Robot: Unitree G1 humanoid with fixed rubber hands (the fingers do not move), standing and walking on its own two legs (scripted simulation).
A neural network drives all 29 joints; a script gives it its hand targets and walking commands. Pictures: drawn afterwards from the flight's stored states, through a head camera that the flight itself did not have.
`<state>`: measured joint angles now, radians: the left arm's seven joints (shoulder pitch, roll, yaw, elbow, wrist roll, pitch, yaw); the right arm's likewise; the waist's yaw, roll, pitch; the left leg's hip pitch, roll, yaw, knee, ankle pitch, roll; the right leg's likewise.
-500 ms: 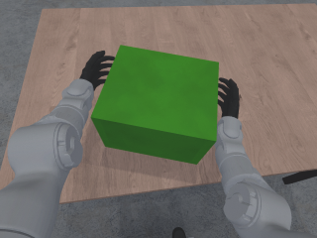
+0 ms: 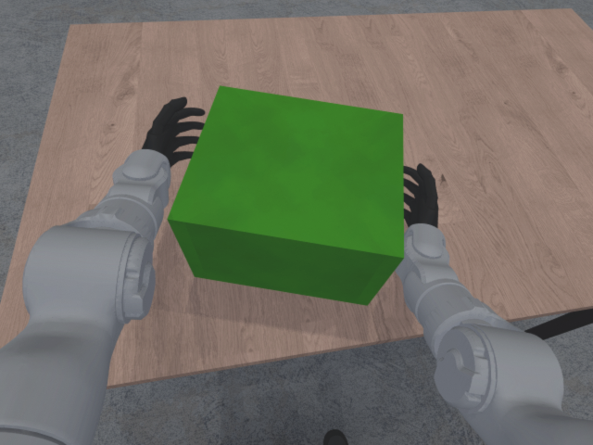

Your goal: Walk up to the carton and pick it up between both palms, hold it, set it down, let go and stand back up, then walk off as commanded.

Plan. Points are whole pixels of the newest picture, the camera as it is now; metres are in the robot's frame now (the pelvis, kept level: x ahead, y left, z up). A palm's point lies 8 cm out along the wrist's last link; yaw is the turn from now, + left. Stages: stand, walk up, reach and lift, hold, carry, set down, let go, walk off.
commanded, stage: set down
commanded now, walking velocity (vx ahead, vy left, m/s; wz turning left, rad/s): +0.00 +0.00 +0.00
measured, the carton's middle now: (295, 198) +0.45 -0.05 +0.01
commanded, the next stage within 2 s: none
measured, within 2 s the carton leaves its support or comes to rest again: neither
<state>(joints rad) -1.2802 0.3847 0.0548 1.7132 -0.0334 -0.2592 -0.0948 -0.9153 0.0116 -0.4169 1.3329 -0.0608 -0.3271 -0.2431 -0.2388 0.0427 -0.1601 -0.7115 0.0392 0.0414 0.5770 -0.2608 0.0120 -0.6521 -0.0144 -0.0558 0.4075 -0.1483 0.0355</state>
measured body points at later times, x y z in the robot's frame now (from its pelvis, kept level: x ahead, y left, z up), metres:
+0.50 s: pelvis -0.04 +0.00 -0.03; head +0.08 +0.04 +0.41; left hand +0.51 +0.16 +0.06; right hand +0.38 -0.28 +0.05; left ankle -0.02 +0.10 -0.73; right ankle +0.00 -0.15 -0.73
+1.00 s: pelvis -0.03 -0.01 -0.02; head +0.06 +0.02 +0.42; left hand +0.47 +0.16 +0.02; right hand +0.35 -0.27 +0.01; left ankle -0.02 +0.10 -0.73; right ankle +0.00 -0.15 -0.73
